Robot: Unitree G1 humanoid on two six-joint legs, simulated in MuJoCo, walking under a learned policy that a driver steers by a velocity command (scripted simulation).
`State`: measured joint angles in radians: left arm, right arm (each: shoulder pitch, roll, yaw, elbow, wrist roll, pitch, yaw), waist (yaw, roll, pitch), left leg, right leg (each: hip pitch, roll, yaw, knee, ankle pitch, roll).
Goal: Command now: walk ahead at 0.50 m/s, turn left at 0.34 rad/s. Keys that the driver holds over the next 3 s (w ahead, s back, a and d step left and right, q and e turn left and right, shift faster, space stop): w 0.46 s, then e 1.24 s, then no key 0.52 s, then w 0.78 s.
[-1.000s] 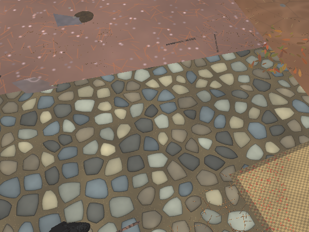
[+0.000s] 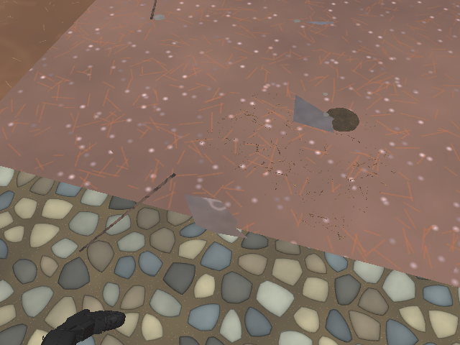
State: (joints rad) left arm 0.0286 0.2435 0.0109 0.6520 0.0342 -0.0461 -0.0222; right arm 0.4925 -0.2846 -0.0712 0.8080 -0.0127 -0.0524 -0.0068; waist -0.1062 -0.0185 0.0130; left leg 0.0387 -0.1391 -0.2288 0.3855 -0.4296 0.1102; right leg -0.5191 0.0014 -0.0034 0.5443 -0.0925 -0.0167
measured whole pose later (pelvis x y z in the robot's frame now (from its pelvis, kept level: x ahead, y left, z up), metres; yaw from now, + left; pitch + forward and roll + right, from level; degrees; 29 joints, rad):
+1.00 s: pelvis +0.38 +0.01 +0.01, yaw -12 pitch +0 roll +1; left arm 0.18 0.23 0.05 0.75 0.03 0.05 -0.04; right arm 0.25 -0.25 -0.05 0.82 -0.02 -0.01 -0.02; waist -0.02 0.00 0.05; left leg -0.21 0.07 0.29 0.52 -0.30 0.03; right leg -0.39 -0.03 -0.08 0.68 -0.31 -0.04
